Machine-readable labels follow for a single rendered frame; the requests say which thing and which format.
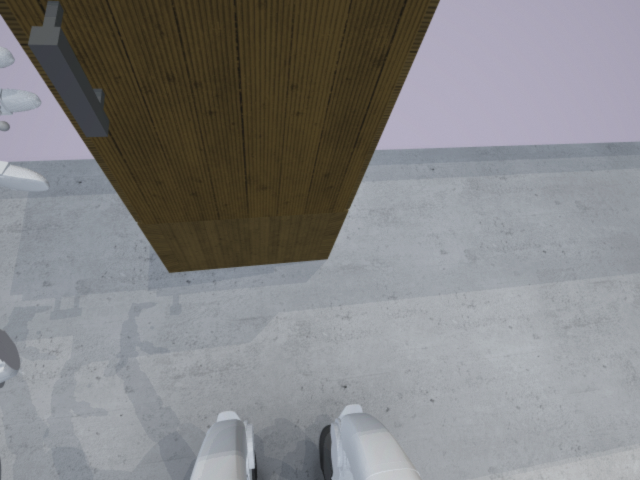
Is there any robot left hand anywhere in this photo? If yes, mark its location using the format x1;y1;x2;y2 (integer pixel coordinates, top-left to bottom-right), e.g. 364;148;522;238
0;46;50;192

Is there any cupboard door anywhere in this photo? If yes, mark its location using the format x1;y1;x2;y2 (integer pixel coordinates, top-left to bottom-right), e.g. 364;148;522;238
4;0;431;225

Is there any left robot upper arm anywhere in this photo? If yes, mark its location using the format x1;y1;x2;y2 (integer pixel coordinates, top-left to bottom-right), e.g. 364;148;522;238
0;329;20;480

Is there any handle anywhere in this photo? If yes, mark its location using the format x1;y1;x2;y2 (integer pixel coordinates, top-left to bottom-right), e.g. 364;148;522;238
28;1;109;137

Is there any robot left thigh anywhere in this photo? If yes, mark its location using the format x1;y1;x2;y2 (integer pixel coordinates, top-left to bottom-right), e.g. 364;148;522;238
190;419;255;480

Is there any right robot shin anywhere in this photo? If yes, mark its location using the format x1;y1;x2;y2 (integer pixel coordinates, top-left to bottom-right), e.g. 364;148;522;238
331;404;363;480

